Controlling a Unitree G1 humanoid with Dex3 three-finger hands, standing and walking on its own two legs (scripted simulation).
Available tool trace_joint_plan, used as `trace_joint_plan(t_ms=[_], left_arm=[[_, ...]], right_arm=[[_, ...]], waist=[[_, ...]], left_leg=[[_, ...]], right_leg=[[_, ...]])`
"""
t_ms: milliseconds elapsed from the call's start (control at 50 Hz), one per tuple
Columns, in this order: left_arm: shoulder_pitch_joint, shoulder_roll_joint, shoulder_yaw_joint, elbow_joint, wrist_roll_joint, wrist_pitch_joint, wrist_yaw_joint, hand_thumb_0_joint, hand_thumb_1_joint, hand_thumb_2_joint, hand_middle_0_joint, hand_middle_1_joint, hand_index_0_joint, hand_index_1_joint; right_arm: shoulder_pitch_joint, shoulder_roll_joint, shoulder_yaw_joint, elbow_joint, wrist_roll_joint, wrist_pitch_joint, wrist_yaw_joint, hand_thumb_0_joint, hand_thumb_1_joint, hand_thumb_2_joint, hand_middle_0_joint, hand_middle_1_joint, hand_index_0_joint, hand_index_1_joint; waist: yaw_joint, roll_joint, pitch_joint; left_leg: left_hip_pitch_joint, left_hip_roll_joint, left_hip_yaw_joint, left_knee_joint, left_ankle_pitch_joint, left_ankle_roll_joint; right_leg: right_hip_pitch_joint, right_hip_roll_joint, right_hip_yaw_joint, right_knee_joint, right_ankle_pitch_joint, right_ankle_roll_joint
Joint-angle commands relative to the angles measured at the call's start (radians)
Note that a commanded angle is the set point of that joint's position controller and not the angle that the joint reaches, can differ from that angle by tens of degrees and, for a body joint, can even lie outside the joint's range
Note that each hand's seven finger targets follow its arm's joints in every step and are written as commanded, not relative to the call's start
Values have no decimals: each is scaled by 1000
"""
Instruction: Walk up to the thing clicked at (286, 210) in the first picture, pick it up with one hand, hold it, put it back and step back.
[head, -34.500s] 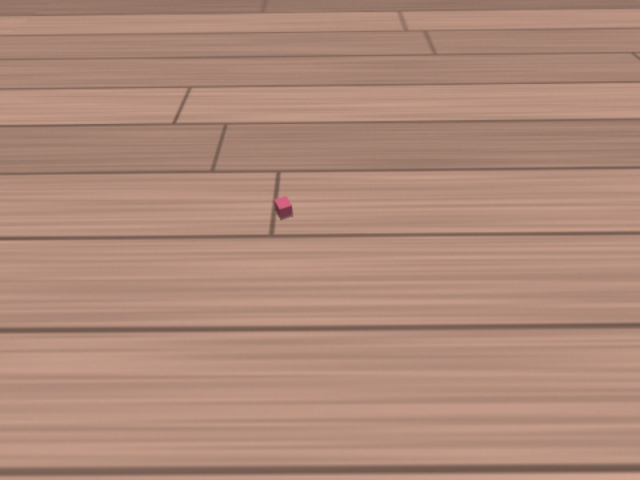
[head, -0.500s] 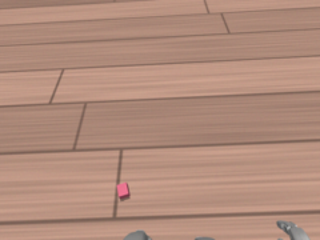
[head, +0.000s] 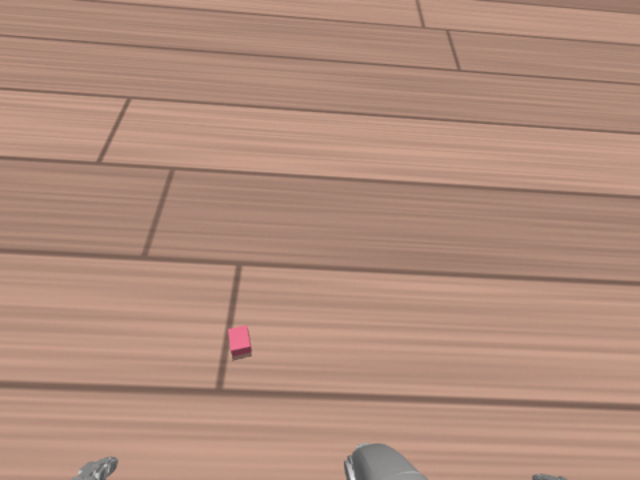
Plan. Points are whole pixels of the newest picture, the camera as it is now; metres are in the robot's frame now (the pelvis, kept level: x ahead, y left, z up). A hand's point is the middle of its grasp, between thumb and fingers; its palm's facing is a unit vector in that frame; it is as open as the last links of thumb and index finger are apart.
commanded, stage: step back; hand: left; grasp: from above
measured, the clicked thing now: (239, 340) +0.56 +0.21 -0.74
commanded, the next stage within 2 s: none
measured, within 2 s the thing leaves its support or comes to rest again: neither
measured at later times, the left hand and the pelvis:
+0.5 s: hand out of the picture -0.02 +0.25 -0.13, palm faces -0.07 -0.90 -0.43, open 7.4 cm; pelvis -0.14 -0.01 -0.01, yaw -3 degrees
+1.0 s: hand out of the picture -0.20 +0.25 -0.17, palm faces -0.11 -0.91 -0.41, open 7.4 cm; pelvis -0.31 -0.02 -0.02, yaw -6 degrees
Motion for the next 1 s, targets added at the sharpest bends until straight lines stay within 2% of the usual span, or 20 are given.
trace_joint_plan(t_ms=[0, 100, 200, 220, 240, 260, 280, 360, 480, 540, 560, 580, 600, 620, 640, 700, 840, 940, 960, 980], left_arm=[[50, 160, 52, -81, 4, -36, 11, 0, 900, 900, -200, -300, -200, -300], [44, 158, 42, -98, 7, -52, 7, 0, 900, 900, -200, -300, -200, -300], [217, 168, 51, -5, 21, -66, 0, 0, 900, 900, -200, -300, -200, -300], [219, 198, 58, -7, 29, -71, 0, 0, 900, 900, -200, -300, -200, -300], [205, 266, 78, -19, 42, -74, -3, 0, 900, 900, -200, -300, -200, -300], [113, 373, 94, -67, 35, -68, -7, 0, 900, 900, -200, -300, -200, -300], [3, 384, 96, -117, 43, -73, 0, 0, 900, 900, -200, -300, -200, -300], [-66, 230, 70, -142, 29, -71, 6, 0, 900, 900, -200, -300, -200, -300], [56, 209, 68, -148, 35, -53, 19, 0, 900, 900, -200, -300, -200, -300], [39, 226, 57, -159, 12, -29, 10, 0, 900, 900, -200, -300, -200, -300], [36, 220, 50, -161, 9, -19, 5, 0, 900, 900, -200, -300, -200, -300], [58, 183, 40, -172, 7, -14, 2, 0, 900, 900, -200, -300, -200, -300], [53, 148, 34, -177, 2, -13, 3, 0, 900, 900, -200, -300, -200, -300], [-58, 201, 60, -188, 13, -16, 20, 0, 900, 900, -200, -300, -200, -300], [-73, 227, 63, -177, 20, -17, 22, 0, 900, 900, -200, -300, -200, -300], [59, 201, 59, -119, -4, -17, 6, 0, 900, 900, -200, -300, -200, -300], [48, 176, 47, -133, 15, -41, 1, 0, 900, 900, -200, -300, -200, -300], [179, 162, 46, -43, 23, -59, -1, 0, 900, 900, -200, -300, -200, -300], [180, 203, 56, -37, 33, -65, -2, 0, 900, 900, -200, -300, -200, -300], [177, 289, 81, -47, 45, -66, -5, 0, 900, 900, -200, -300, -200, -300]], right_arm=[[-5, -238, -76, -95, 10, -31, -29, 0, -900, -900, 200, 300, 200, 300], [21, -268, -88, -119, 13, -23, -29, 0, -900, -900, 200, 300, 200, 300], [-87, -294, -90, -151, 27, 0, -15, 0, -900, -900, 200, 300, 200, 300], [-89, -269, -82, -154, 35, 2, -12, 0, -900, -900, 200, 300, 200, 300], [-75, -227, -72, -161, 39, 4, -8, 0, -900, -900, 200, 300, 200, 300], [-110, -214, -76, -168, 39, 8, -18, 0, -900, -900, 200, 300, 200, 300], [-80, -257, -98, -152, 30, 16, -24, 0, -900, -900, 200, 300, 200, 300], [34, -233, -76, -86, 43, 2, -16, 0, -900, -900, 200, 300, 200, 300], [36, -212, -56, -116, 32, -24, -29, 0, -900, -900, 200, 300, 200, 300], [111, -213, -70, -85, 15, -37, -29, 0, -900, -900, 200, 300, 200, 300], [127, -219, -80, -73, 7, -38, -27, 0, -900, -900, 200, 300, 200, 300], [116, -275, -97, -84, -10, -39, -26, 0, -900, -900, 200, 300, 200, 300], [72, -365, -115, -101, -23, -34, -20, 0, -900, -900, 200, 300, 200, 300], [69, -434, -125, -120, -13, -33, -14, 0, -900, -900, 200, 300, 200, 300], [22, -410, -125, -121, -13, -39, -20, 0, -900, -900, 200, 300, 200, 300], [-72, -274, -85, -145, -7, -44, -30, 0, -900, -900, 200, 300, 200, 300], [40, -278, -97, -146, 6, -33, -33, 0, -900, -900, 200, 300, 200, 300], [-50, -297, -91, -169, 21, 2, -19, 0, -900, -900, 200, 300, 200, 300], [-42, -268, -81, -170, 28, 4, -17, 0, -900, -900, 200, 300, 200, 300], [-37, -229, -70, -188, 32, 2, -16, 0, -900, -900, 200, 300, 200, 300]], waist=[[-2, 172, -229], [-39, 192, -241], [37, 181, -268], [40, 122, -266], [31, -83, -231], [68, -278, -163], [38, -271, -79], [-24, -101, -115], [55, -174, -246], [17, -167, -278], [11, -133, -261], [25, -4, -258], [28, 248, -227], [-56, 303, -196], [-40, 274, -145], [59, 152, -154], [-28, 195, -234], [34, 218, -286], [32, 159, -296], [35, -74, -259]], left_leg=[[286, 220, -189, -85, 582, 172], [299, 265, -183, -52, 550, 222], [45, 221, -151, 11, 227, 132], [-43, 178, -136, 36, 106, 81], [-218, 53, -89, 189, -106, 12], [-192, -100, -39, 447, -346, -34], [-114, -60, -151, 638, -354, -49], [-163, -142, -140, 671, -189, -50], [-222, -40, -81, 227, -260, -69], [-32, -33, 3, -164, -4, -41], [58, -26, -7, -220, 138, -33], [154, 97, -183, -208, 194, 4], [205, 295, -447, -236, 315, 95], [-10, 409, -551, -253, 331, 241], [-93, 414, -537, -265, 306, 265], [55, 209, -188, -141, 486, 149], [271, 247, -199, -44, 528, 221], [101, 186, -134, 85, 352, 124], [-12, 141, -130, 115, 205, 83], [-237, -5, -100, 252, -46, 12]], right_leg=[[-74, -16, 32, 17, 19, 42], [21, -88, -28, -305, -25, 57], [341, -97, -133, -741, 301, 7], [382, -119, -62, -750, 332, -21], [394, -288, 208, -805, 287, -78], [133, -498, 427, -920, 211, -263], [-63, -560, 498, -964, 174, -307], [114, -312, 80, -808, 428, -158], [523, -356, 100, -674, 662, -184], [466, -312, 37, -521, 730, -130], [357, -280, 23, -503, 636, -96], [177, -218, -7, -444, 427, -50], [-59, -54, -98, -267, -20, -8], [29, -38, 8, -102, -176, 11], [55, -49, 73, 23, -134, 6], [-41, -3, 77, 119, 23, -4], [-3, -74, -18, -247, -19, 60], [307, -91, -140, -821, 307, 14], [384, -131, -61, -796, 350, -6], [412, -295, 209, -795, 344, -74]])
